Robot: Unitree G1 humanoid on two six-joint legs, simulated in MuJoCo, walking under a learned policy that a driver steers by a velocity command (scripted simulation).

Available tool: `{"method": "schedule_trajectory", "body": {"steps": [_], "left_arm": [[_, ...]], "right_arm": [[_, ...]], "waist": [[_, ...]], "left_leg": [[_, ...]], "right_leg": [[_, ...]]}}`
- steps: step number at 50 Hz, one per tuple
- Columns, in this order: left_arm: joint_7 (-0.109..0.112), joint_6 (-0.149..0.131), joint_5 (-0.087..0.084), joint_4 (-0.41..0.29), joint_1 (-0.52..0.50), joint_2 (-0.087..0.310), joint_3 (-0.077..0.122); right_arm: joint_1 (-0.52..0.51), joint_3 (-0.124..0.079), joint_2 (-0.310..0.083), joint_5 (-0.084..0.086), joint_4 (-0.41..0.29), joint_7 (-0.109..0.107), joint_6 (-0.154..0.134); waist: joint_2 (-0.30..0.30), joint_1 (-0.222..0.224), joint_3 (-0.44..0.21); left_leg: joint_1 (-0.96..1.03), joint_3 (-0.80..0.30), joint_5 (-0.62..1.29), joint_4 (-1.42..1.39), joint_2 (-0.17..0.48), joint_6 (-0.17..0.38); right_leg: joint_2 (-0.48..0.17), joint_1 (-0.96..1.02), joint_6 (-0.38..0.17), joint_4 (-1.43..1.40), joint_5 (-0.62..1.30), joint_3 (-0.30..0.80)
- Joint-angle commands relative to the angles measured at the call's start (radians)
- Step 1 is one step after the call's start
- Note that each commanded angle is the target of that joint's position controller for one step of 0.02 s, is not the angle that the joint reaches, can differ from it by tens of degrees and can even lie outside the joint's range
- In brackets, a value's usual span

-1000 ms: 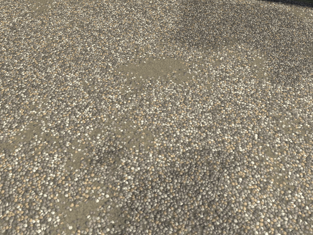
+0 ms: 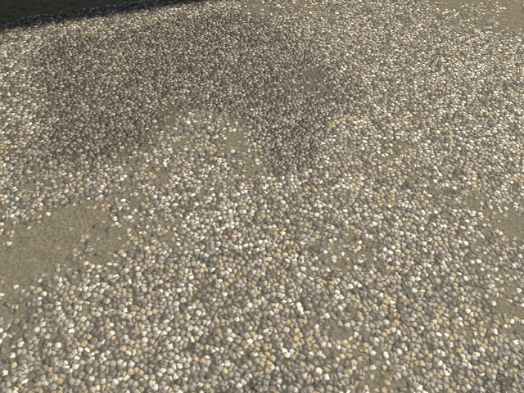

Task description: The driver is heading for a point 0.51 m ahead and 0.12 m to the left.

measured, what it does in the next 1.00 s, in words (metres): walks ahead, turning left: right foot, then left foot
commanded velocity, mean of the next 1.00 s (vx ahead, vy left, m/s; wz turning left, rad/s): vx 0.19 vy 0.00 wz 0.18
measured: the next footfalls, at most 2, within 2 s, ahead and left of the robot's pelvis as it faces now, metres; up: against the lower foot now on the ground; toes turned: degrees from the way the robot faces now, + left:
right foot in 0.24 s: +0.07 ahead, -0.12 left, +0.00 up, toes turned +2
left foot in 0.78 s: +0.15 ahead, +0.13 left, +0.00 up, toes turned +12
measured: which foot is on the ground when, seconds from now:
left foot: down 0.00-0.54, up 0.56-0.76, down 0.78-1.00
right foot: up 0.00-0.22, down 0.24-0.78, up 0.80-1.00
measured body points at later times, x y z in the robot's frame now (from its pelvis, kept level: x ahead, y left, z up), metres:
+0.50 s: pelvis +0.04 -0.02 +0.01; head +0.04 -0.02 +0.46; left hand +0.12 +0.23 -0.13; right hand +0.07 -0.26 -0.14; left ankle +0.09 +0.09 -0.73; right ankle +0.03 -0.12 -0.73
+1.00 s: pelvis +0.17 +0.07 +0.01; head +0.19 +0.10 +0.46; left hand +0.24 +0.35 -0.12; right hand +0.24 -0.19 -0.11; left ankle +0.11 +0.12 -0.73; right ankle +0.25 -0.07 -0.66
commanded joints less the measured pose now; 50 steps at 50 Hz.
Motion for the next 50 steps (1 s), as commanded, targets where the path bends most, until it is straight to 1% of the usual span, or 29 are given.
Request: {"method": "schedule_trajectory", "body": {"steps": [1, 4, 7, 9, 11, 12, 13, 14, 15, 16, 18, 21, 24, 26, 28, 29, 31, 34, 36, 38, 39, 40, 41, 42, 43, 44, 46, 48, 50], "left_arm": [[-0.012, 0.027, 0.004, -0.007, 0.159, 0.033, 0.005], [-0.011, 0.04, 0.006, -0.009, 0.112, 0.012, -0.011], [-0.009, 0.053, 0.006, -0.012, 0.036, 0.005, -0.028], [-0.006, 0.054, 0.006, -0.009, 0.012, 0.011, -0.033], [0.002, 0.04, 0.013, 0.001, 0.01, 0.008, -0.04], [0.009, 0.028, 0.022, -0.004, 0.003, 0.029, -0.041], [0.019, 0.016, 0.027, -0.019, -0.027, 0.098, -0.033], [0.016, 0.01, 0.002, -0.005, -0.07, 0.075, -0.04], [0.012, 0.002, -0.001, -0.006, -0.123, 0.033, -0.053], [0.013, -0.004, -0.005, 0.01, -0.116, 0.015, -0.057], [0.02, -0.008, -0.01, 0.037, -0.088, 0.022, -0.055], [0.021, -0.008, -0.012, 0.073, -0.042, 0.017, -0.051], [0.035, -0.006, -0.009, 0.076, -0.045, 0.054, -0.03], [0.039, -0.001, -0.005, 0.079, -0.02, 0.07, -0.017], [0.043, 0.006, -0.003, 0.072, -0.001, 0.114, 0.006], [0.045, 0.003, -0.002, 0.071, 0.009, 0.124, 0.014], [0.044, -0.018, 0.009, 0.066, 0.001, 0.102, 0.015], [0.033, -0.052, 0.005, 0.053, -0.057, 0.093, 0.018], [0.02, -0.06, 0.007, 0.052, -0.068, 0.112, 0.027], [0.009, -0.054, 0.005, 0.051, -0.074, 0.12, 0.032], [0.003, -0.052, 0.019, 0.048, -0.06, 0.089, 0.022], [-0.012, -0.055, 0.018, -0.021, -0.109, -0.005, -0.007], [-0.022, -0.059, 0.035, -0.058, -0.161, 0.008, -0.007], [-0.032, -0.066, 0.028, -0.052, -0.169, 0.042, -0.003], [-0.04, -0.076, 0.012, -0.039, -0.163, 0.057, -0.001], [-0.041, -0.082, 0.011, -0.03, -0.153, 0.057, -0.001], [-0.043, -0.069, 0.033, -0.017, -0.135, 0.057, -0.003], [-0.043, -0.051, 0.03, -0.03, -0.157, 0.047, -0.006], [-0.042, -0.042, 0.026, -0.06, -0.221, 0.035, -0.013]], "right_arm": [[0.071, -0.022, -0.107, -0.003, -0.012, 0.002, -0.015], [0.048, -0.017, -0.108, -0.01, 0.003, 0.004, -0.012], [0.078, -0.023, -0.126, -0.01, 0.024, 0.005, 0.012], [0.093, -0.03, -0.144, -0.007, 0.034, 0.006, 0.034], [0.097, -0.026, -0.134, -0.002, 0.039, 0.001, 0.052], [0.117, -0.021, -0.113, -0.005, 0.042, 0.001, 0.053], [0.16, -0.011, -0.069, 0.004, 0.03, 0.005, 0.052], [0.181, -0.007, -0.052, 0.014, 0.056, 0.002, 0.061], [0.175, -0.01, -0.066, 0.01, 0.074, 0.0, 0.065], [0.168, -0.014, -0.072, 0.006, 0.088, 0.0, 0.065], [0.18, -0.021, -0.097, -0.002, 0.109, 0.003, 0.058], [0.196, -0.016, -0.078, 0.004, 0.152, 0.003, 0.049], [0.14, -0.024, -0.093, 0.006, 0.136, 0.001, 0.05], [0.13, -0.027, -0.082, 0.003, 0.127, 0.003, 0.056], [0.109, -0.036, -0.074, -0.013, 0.107, 0.013, 0.067], [0.083, -0.039, -0.077, -0.019, 0.084, 0.021, 0.069], [0.086, -0.05, -0.086, -0.017, 0.069, 0.03, 0.063], [0.106, -0.053, -0.077, -0.007, 0.07, 0.043, 0.046], [0.118, -0.058, -0.078, 0.0, 0.064, 0.05, 0.045], [0.22, -0.068, -0.082, -0.007, 0.095, 0.054, 0.043], [0.335, -0.087, -0.12, -0.017, 0.134, 0.049, 0.035], [0.435, -0.116, -0.24, -0.023, 0.135, 0.033, 0.026], [0.423, -0.106, -0.242, -0.01, 0.132, 0.034, 0.027], [0.357, -0.104, -0.23, -0.009, 0.11, 0.03, 0.031], [0.303, -0.1, -0.201, -0.006, 0.091, 0.027, 0.029], [0.268, -0.096, -0.191, -0.001, 0.076, 0.021, 0.025], [0.263, -0.085, -0.156, 0.011, 0.078, 0.014, 0.011], [0.306, -0.085, -0.156, 0.019, 0.095, 0.012, 0.001], [0.34, -0.088, -0.162, 0.019, 0.106, 0.007, -0.001]], "waist": [[0.138, 0.018, -0.198], [0.159, 0.028, -0.199], [0.2, -0.01, -0.188], [0.19, -0.019, -0.162], [0.136, -0.002, -0.112], [0.073, -0.005, -0.092], [-0.071, -0.05, -0.096], [-0.137, -0.071, -0.079], [-0.099, -0.089, -0.046], [-0.087, -0.082, -0.04], [-0.09, -0.077, -0.039], [-0.003, -0.057, -0.03], [0.012, -0.04, -0.046], [-0.031, -0.023, -0.068], [-0.111, 0.002, -0.005], [-0.116, 0.012, 0.026], [-0.052, -0.008, 0.038], [-0.05, -0.034, -0.01], [-0.072, -0.042, -0.033], [-0.022, -0.09, -0.054], [0.087, -0.129, -0.089], [0.393, -0.165, -0.106], [0.342, -0.138, -0.068], [0.178, -0.106, -0.011], [0.088, -0.08, -0.005], [0.063, -0.062, -0.011], [0.099, -0.049, -0.05], [0.093, -0.049, -0.065], [0.084, -0.063, -0.056]], "left_leg": [[0.139, -0.177, 0.702, -0.143, 0.251, 0.168], [0.09, -0.127, 0.57, -0.164, 0.233, 0.165], [0.06, -0.138, 0.24, -0.188, 0.214, 0.154], [0.032, -0.175, -0.011, -0.191, 0.212, 0.147], [-0.059, -0.193, -0.191, -0.171, 0.197, 0.095], [-0.097, -0.192, -0.23, -0.146, 0.181, 0.046], [-0.113, -0.115, -0.261, -0.05, 0.096, -0.006], [0.102, -0.047, -0.226, -0.04, 0.035, -0.024], [0.197, -0.064, -0.141, -0.056, 0.047, -0.027], [0.226, -0.074, -0.088, -0.078, 0.054, -0.031], [0.225, -0.093, -0.046, -0.094, 0.082, -0.031], [0.143, -0.11, -0.057, -0.121, 0.09, -0.026], [0.078, -0.117, -0.049, -0.079, 0.068, -0.016], [0.036, -0.082, -0.234, 0.0, 0.011, -0.003], [-0.107, -0.018, -0.346, 0.202, -0.028, 0.013], [-0.176, -0.025, -0.344, 0.317, 0.012, 0.021], [-0.276, -0.071, -0.338, 0.417, 0.074, 0.031], [-0.151, -0.035, -0.282, 0.294, 0.085, 0.028], [-0.003, 0.027, -0.25, 0.191, 0.046, 0.036], [0.204, 0.089, -0.202, 0.069, -0.024, 0.046], [0.338, 0.015, -0.273, 0.004, -0.022, 0.067], [0.447, -0.52, -0.575, -0.231, 0.267, 0.178], [0.43, -0.852, -0.617, -0.374, 0.364, 0.263], [0.381, -0.741, -0.545, -0.326, 0.363, 0.268], [0.336, -0.62, -0.419, -0.296, 0.311, 0.237], [0.319, -0.529, -0.284, -0.297, 0.262, 0.205], [0.335, -0.412, -0.032, -0.294, 0.197, 0.178], [0.367, -0.365, 0.146, -0.275, 0.179, 0.187], [0.38, -0.349, 0.206, -0.273, 0.17, 0.194]], "right_leg": [[-0.029, 0.04, 0.021, -0.031, 0.048, 0.005], [-0.055, 0.088, 0.021, -0.22, 0.074, -0.028], [-0.076, 0.16, 0.015, -0.403, 0.092, -0.08], [-0.073, 0.201, 0.006, -0.511, 0.111, -0.104], [-0.081, 0.304, -0.022, -0.708, 0.194, -0.095], [-0.15, 0.335, -0.041, -0.8, 0.226, 0.002], [-0.31, 0.31, -0.085, -0.89, 0.213, 0.208], [-0.366, 0.057, -0.135, -0.939, 0.149, 0.236], [-0.303, -0.003, -0.107, -0.944, 0.068, 0.185], [-0.253, -0.009, -0.072, -0.94, 0.021, 0.145], [-0.207, 0.032, -0.045, -0.932, 0.051, 0.103], [-0.195, 0.139, -0.052, -0.89, 0.16, 0.067], [-0.2, 0.195, -0.07, -0.847, 0.214, 0.039], [-0.221, 0.195, -0.099, -0.89, -0.062, 0.06], [-0.345, 0.198, -0.177, -0.99, -0.319, 0.183], [-0.425, 0.194, -0.225, -1.034, -0.337, 0.248], [-0.469, 0.263, -0.256, -1.052, -0.212, 0.247], [-0.398, 0.283, -0.19, -1.011, 0.03, 0.05], [-0.365, 0.23, -0.162, -0.967, 0.07, -0.042], [-0.321, 0.122, -0.132, -0.806, 0.037, -0.131], [-0.269, 0.047, -0.106, -0.573, 0.087, -0.205], [-0.138, -0.218, -0.031, -0.185, 0.001, -0.321], [-0.065, -0.394, -0.03, -0.036, -0.118, -0.137], [-0.145, -0.42, -0.04, 0.014, -0.04, -0.072], [-0.178, -0.379, -0.041, -0.022, 0.077, -0.064], [-0.193, -0.338, -0.037, -0.077, 0.139, -0.067], [-0.188, -0.281, -0.009, -0.133, 0.221, -0.086], [-0.173, -0.301, 0.017, -0.158, 0.249, -0.101], [-0.168, -0.343, 0.04, -0.21, 0.28, -0.112]]}}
